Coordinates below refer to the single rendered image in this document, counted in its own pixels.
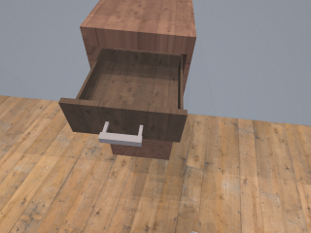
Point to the cabinet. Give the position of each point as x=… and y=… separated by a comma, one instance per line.
x=157, y=26

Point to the drawer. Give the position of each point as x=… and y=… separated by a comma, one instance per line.
x=129, y=88

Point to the handle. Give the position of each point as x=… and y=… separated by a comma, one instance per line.
x=120, y=139

